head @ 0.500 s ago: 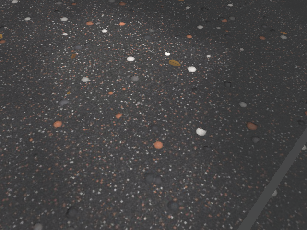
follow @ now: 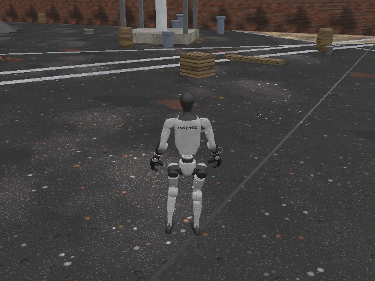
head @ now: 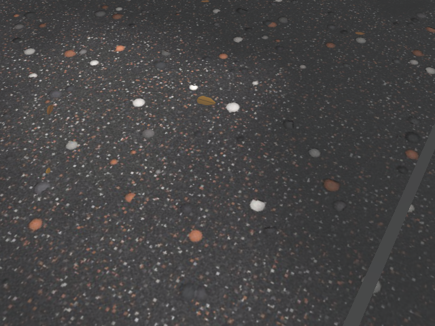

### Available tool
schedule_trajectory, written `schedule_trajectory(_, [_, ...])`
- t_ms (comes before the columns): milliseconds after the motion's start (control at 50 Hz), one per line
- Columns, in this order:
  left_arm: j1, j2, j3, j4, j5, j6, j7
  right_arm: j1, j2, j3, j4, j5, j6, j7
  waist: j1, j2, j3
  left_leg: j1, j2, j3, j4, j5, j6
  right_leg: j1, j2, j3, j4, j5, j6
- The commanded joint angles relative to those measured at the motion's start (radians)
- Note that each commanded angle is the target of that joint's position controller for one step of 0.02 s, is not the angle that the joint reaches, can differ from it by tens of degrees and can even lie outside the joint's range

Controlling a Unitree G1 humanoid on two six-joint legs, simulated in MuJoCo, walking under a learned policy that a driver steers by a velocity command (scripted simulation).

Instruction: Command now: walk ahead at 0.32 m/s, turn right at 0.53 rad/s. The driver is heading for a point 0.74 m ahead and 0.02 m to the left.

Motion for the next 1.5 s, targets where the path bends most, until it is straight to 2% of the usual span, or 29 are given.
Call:
schedule_trajectory(20, [-0.038,0.166,0.043,-0.087,-0.007,-0.007,0.005,0.028,-0.093,-0.032,-0.063,0.014,-0.032,0.008,-0.033,-0.129,-0.115,0.17,-0.043,0.043,-0.108,0.003,0.014,0.008,-0.237,0.345,-0.204,-0.459,-0.155])
schedule_trajectory(80, [-0.028,0.1,0.018,-0.081,-0.005,0.001,0.002,0.141,-0.087,-0.042,-0.027,0.014,-0.051,0.011,-0.099,-0.104,-0.094,0.414,0.001,0.053,-0.332,0.058,0.068,-0.105,-0.172,0.293,-0.1,-0.532,-0.078])
schedule_trajectory(100, [-0.029,0.022,-0.004,-0.086,-0.001,-0.005,0.0,0.231,-0.132,-0.051,-0.015,-0.003,-0.054,0.004,-0.124,0.026,-0.113,0.534,0.184,-0.145,-0.434,-0.106,0.125,-0.22,-0.09,0.179,0.153,-0.529,-0.009])
schedule_trajectory(120, [-0.057,0.008,-0.007,-0.131,-0.014,-0.025,-0.002,0.26,-0.225,-0.076,0.002,-0.038,-0.05,0.015,-0.109,0.266,-0.037,0.533,0.337,-0.502,-0.576,-0.415,0.234,-0.436,0.016,0.014,0.369,-0.45,0.014])
schedule_trajectory(160, [-0.035,0.112,0.023,-0.104,-0.008,-0.05,-0.011,0.174,-0.159,-0.066,-0.017,-0.007,-0.064,0.012,-0.062,0.177,0.054,0.477,0.331,-0.493,-0.591,-0.417,0.265,-0.508,-0.071,0.073,0.543,-0.286,0.021])
schedule_trajectory(260, [-0.064,0.055,0.011,-0.074,0.009,-0.059,-0.026,0.192,-0.118,-0.05,0.009,0.005,-0.066,0.01,-0.068,0.134,0.042,0.441,0.213,-0.2,-0.628,-0.067,0.223,-0.42,-0.142,-0.059,0.545,-0.036,0.072])
schedule_trajectory(360, [-0.2,0.0,-0.014,-0.105,-0.002,-0.071,-0.039,0.25,-0.147,-0.056,0.05,0.02,-0.054,0.012,-0.129,0.157,0.055,0.398,0.184,-0.051,-0.631,0.118,0.218,-0.241,-0.155,-0.134,0.242,0.049,0.095])
schedule_trajectory(440, [-0.244,0.023,-0.012,-0.118,-0.016,-0.08,-0.056,0.29,-0.18,-0.064,0.081,0.036,-0.042,0.021,-0.143,0.165,0.075,0.427,0.229,-0.062,-0.601,0.128,0.225,-0.14,-0.144,-0.153,0.102,-0.012,0.067])
schedule_trajectory(500, [-0.134,0.066,0.008,-0.09,-0.014,-0.087,-0.056,0.268,-0.193,-0.067,0.094,0.043,-0.028,0.019,-0.057,0.157,0.032,0.441,0.237,-0.042,-0.488,0.34,0.196,0.058,-0.114,-0.176,-0.003,-0.028,0.009])
schedule_trajectory(520, [-0.004,0.107,0.03,-0.049,-0.01,-0.085,-0.047,0.272,-0.168,-0.058,0.097,0.04,-0.028,0.018,0.003,0.12,-0.053,0.404,0.187,0.017,-0.324,0.49,0.168,0.254,-0.106,-0.176,-0.022,-0.026,-0.02])
schedule_trajectory(540, [0.183,0.169,0.049,-0.016,0.003,-0.082,-0.035,0.257,-0.112,-0.035,0.071,0.019,-0.033,0.017,0.086,0.013,-0.211,0.23,0.134,0.076,-0.02,0.357,0.123,0.551,-0.269,0.007,0.001,-0.045,-0.079])
schedule_trajectory(560, [0.249,0.276,0.066,0.001,0.015,-0.075,-0.034,0.322,-0.009,-0.003,0.027,0.014,-0.057,0.015,0.052,-0.3,-0.308,-0.161,-0.03,0.115,0.333,-0.159,0.054,0.816,-0.504,0.469,-0.106,-0.212,-0.231])
schedule_trajectory(580, [0.258,0.192,0.046,0.008,0.006,-0.077,-0.036,0.282,-0.106,-0.026,0.038,0.037,-0.078,0.015,0.085,-0.233,-0.295,-0.272,-0.004,-0.005,0.483,-0.227,0.052,0.771,-0.51,0.583,-0.185,-0.342,-0.255])
schedule_trajectory(600, [0.196,0.143,0.027,0.008,0.003,-0.079,-0.035,0.207,-0.15,-0.039,0.02,0.055,-0.087,0.022,0.067,-0.184,-0.167,-0.335,0.048,0.007,0.512,-0.147,0.068,0.679,-0.478,0.441,-0.185,-0.298,-0.22])
schedule_trajectory(660, [0.051,0.052,-0.001,0.0,0.024,-0.084,-0.037,0.151,-0.112,-0.039,0.034,0.027,-0.068,0.025,-0.011,-0.078,-0.023,-0.215,0.129,0.021,0.398,0.054,0.075,0.392,-0.354,0.159,-0.262,-0.06,-0.147])
schedule_trajectory(740, [0.046,0.074,0.013,0.041,0.025,-0.115,-0.032,0.152,-0.062,-0.031,0.031,0.034,-0.032,0.028,-0.05,-0.058,0.016,-0.189,0.115,-0.01,0.314,0.149,0.046,0.291,-0.359,-0.004,-0.326,0.163,-0.157])
schedule_trajectory(940, [0.137,0.137,0.026,0.13,0.002,-0.09,-0.008,-0.141,-0.03,-0.01,-0.095,0.032,-0.041,0.083,0.037,-0.012,0.097,-0.184,0.055,0.094,-0.162,0.39,0.109,0.467,-0.381,-0.23,-0.306,0.317,-0.082])
schedule_trajectory(1000, [0.129,0.177,0.036,0.128,0.0,-0.063,0.006,-0.112,-0.071,-0.03,-0.122,0.029,-0.033,0.096,-0.008,-0.062,0.026,-0.07,-0.024,0.182,-0.169,0.226,0.157,0.55,-0.387,-0.275,-0.131,0.762,-0.051])
schedule_trajectory(1040, [0.111,0.191,0.037,0.118,0.0,-0.045,0.019,0.11,-0.145,-0.073,-0.082,0.031,-0.025,0.086,-0.137,-0.071,-0.104,0.248,-0.098,0.207,-0.216,0.208,0.215,0.475,-0.353,-0.311,0.195,0.915,-0.016])
schedule_trajectory(1060, [0.116,0.168,0.024,0.097,0.011,-0.051,0.026,0.274,-0.218,-0.103,-0.051,0.031,-0.014,0.067,-0.211,0.009,-0.203,0.568,-0.002,0.032,-0.237,0.227,0.271,0.238,-0.315,-0.311,0.489,0.646,0.019])
schedule_trajectory(1080, [0.237,0.01,-0.029,0.052,0.041,-0.079,0.0,0.256,-0.311,-0.114,-0.054,0.038,-0.021,0.062,-0.083,0.273,-0.307,0.936,0.268,-0.54,-0.302,0.071,0.471,-0.233,-0.096,-0.234,0.862,-0.391,0.083])
schedule_trajectory(1100, [0.134,0.102,-0.014,0.047,0.011,-0.121,-0.019,0.301,-0.219,-0.091,-0.072,0.034,-0.027,0.059,-0.164,0.161,-0.414,0.985,0.308,-0.735,-0.436,-0.041,0.487,-0.343,-0.084,-0.021,0.964,-0.463,0.07])
schedule_trajectory(1120, [0.027,0.143,-0.002,0.007,-0.027,-0.141,-0.028,0.26,-0.182,-0.078,-0.067,0.022,-0.032,0.056,-0.173,0.113,-0.259,0.881,0.276,-0.58,-0.466,0.02,0.424,-0.411,-0.136,-0.013,0.936,-0.368,0.05])
schedule_trajectory(1140, [-0.002,0.124,-0.011,-0.006,-0.019,-0.151,-0.024,0.195,-0.168,-0.073,-0.074,0.024,-0.035,0.055,-0.126,0.014,-0.163,0.723,0.236,-0.469,-0.473,0.118,0.391,-0.385,-0.179,-0.022,0.843,-0.287,0.043])
schedule_trajectory(1180, [0.022,0.131,0.0,0.012,0.013,-0.134,-0.014,0.074,-0.119,-0.054,-0.107,0.002,-0.036,0.049,-0.043,0.002,-0.068,0.468,0.188,-0.293,-0.489,0.51,0.362,-0.245,-0.229,-0.04,0.737,-0.24,0.07])
schedule_trajectory(1260, [0.062,0.074,-0.012,0.029,0.029,-0.086,0.001,0.057,-0.14,-0.054,-0.069,0.003,-0.045,0.037,-0.005,0.031,-0.054,0.276,0.132,-0.1,-0.501,0.876,0.344,-0.13,-0.213,-0.097,0.55,-0.159,0.136])
schedule_trajectory(1320, [-0.015,0.044,-0.026,0.02,0.03,-0.083,-0.001,0.07,-0.142,-0.052,-0.039,0.011,-0.029,0.021,-0.04,0.071,-0.075,0.256,0.06,-0.001,-0.478,0.83,0.281,-0.059,-0.179,-0.118,0.322,0.072,0.139])
schedule_trajectory(1460, [-0.103,0.094,-0.004,-0.002,0.034,-0.097,-0.029,0.104,-0.122,-0.039,0.021,0.011,-0.006,0.015,-0.067,0.096,-0.075,0.411,0.134,-0.123,-0.342,0.626,0.238,-0.011,-0.146,-0.082,0.057,0.121,0.067])
schedule_trajectory(1500, [-0.041,0.121,0.005,0.016,0.05,-0.106,-0.023,0.113,-0.091,-0.029,0.026,0.006,-0.009,0.015,-0.038,0.045,-0.103,0.378,0.056,-0.103,-0.218,0.534,0.173,0.167,-0.191,-0.051,-0.045,0.484,0.017])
